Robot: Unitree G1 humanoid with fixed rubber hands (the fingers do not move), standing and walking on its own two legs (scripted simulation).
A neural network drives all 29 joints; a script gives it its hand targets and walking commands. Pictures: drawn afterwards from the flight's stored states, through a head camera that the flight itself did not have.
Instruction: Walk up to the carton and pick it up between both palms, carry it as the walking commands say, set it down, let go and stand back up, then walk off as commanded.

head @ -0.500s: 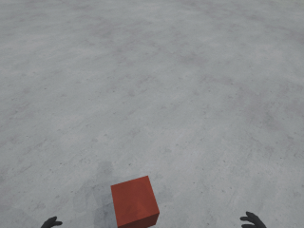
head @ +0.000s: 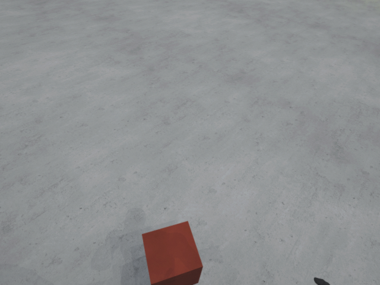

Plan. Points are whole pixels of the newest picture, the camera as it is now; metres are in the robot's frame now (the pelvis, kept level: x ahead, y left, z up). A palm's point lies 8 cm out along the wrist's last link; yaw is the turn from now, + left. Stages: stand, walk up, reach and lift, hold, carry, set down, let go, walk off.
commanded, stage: stand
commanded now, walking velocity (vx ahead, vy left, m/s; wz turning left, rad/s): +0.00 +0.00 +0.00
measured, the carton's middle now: (171, 259) +0.40 +0.05 -0.65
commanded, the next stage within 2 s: walk off in 0.86 s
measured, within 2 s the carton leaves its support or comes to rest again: neither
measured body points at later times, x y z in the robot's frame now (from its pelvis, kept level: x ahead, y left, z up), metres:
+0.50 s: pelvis -0.01 +0.00 +0.00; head -0.01 +0.01 +0.45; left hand +0.09 +0.31 -0.12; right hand +0.09 -0.32 -0.10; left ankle +0.00 +0.09 -0.74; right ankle -0.04 -0.14 -0.74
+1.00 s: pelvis -0.01 +0.00 +0.00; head -0.01 +0.01 +0.45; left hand +0.08 +0.31 -0.12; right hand +0.09 -0.32 -0.10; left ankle +0.00 +0.09 -0.74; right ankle -0.04 -0.14 -0.74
